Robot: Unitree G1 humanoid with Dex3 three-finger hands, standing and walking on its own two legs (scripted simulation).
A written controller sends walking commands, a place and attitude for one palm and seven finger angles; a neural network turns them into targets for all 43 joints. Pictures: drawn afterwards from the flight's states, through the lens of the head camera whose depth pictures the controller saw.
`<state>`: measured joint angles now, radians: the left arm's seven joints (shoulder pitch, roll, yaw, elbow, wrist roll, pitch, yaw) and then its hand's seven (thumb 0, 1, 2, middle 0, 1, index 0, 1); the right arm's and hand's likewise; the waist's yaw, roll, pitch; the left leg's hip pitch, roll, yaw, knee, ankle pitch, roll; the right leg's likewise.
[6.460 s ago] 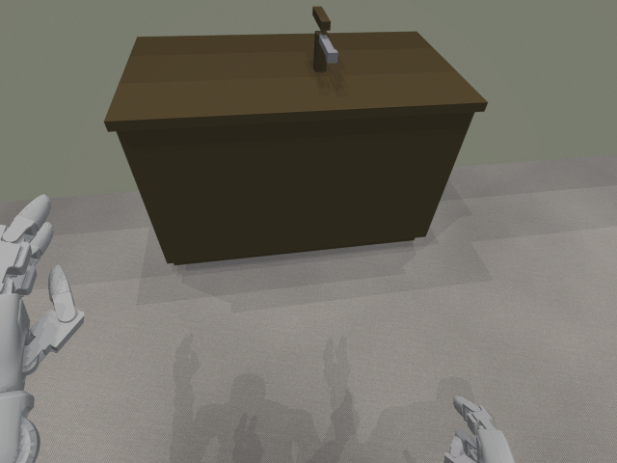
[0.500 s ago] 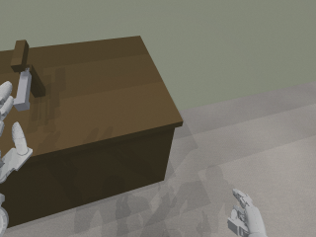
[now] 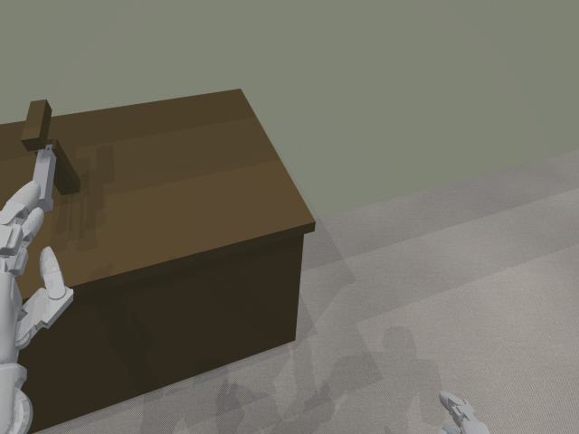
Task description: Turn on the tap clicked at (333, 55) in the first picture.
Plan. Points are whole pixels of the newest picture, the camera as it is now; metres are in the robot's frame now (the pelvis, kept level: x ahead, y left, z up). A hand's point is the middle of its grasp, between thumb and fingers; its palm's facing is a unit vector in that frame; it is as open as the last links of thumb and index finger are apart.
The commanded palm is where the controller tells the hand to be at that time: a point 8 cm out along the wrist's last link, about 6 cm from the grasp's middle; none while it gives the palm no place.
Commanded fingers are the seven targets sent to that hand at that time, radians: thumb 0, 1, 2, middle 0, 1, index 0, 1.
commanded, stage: look again from close up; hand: left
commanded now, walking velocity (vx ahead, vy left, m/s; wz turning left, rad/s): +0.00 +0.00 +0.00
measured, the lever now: (39, 201) +0.45 +0.44 +0.06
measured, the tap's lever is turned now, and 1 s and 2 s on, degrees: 0 0 0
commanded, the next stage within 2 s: shuffle to correct the standing spot in 0.34 s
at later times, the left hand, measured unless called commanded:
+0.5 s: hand (30, 258) +0.26 +0.30 +0.16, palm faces +0.41 -0.85 -0.33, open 7.4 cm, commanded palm +0.19 +0.32 +0.18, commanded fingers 0.00 0.90 0.90 -0.20 -0.30 -0.20 -0.30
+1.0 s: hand (31, 242) +0.28 +0.31 +0.16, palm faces +0.39 -0.85 -0.36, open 7.4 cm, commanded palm +0.22 +0.34 +0.18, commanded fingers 0.00 0.90 0.90 -0.20 -0.30 -0.20 -0.30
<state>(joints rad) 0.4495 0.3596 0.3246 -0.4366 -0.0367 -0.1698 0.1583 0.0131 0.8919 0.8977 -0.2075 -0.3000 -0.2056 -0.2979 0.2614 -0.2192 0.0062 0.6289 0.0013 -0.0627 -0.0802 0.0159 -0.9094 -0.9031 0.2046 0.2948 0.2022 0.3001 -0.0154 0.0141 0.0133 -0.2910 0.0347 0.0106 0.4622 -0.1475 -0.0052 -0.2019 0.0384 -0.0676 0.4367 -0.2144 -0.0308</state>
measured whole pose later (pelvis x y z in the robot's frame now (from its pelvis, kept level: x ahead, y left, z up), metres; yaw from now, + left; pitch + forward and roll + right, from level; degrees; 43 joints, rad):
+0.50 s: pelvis +0.03 +0.04 +0.00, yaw +0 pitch +1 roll -1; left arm 0.34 0.39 0.37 -0.42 -0.04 -0.26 0.10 0.01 0.89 0.90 -0.21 -0.30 -0.21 -0.30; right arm 0.21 -0.17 0.03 0.60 0.00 -0.19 -0.03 0.02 -0.91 -0.90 0.21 0.30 0.20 0.30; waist 0.05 -0.07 0.05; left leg -0.26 -0.04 0.01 0.43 -0.19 0.06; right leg -0.17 -0.02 -0.04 0.40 -0.23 0.02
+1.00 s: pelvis +0.06 +0.06 -0.01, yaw +0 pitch +0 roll -2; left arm 0.42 0.38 0.37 -0.48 -0.05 -0.23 0.11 0.01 0.89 0.90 -0.21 -0.30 -0.21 -0.30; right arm 0.22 -0.20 0.01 0.58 0.02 -0.07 -0.01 0.01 -0.91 -0.90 0.21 0.29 0.20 0.30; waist 0.00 -0.01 0.02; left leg -0.30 -0.06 0.02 0.65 -0.35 0.09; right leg -0.19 -0.05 -0.04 0.57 -0.37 0.05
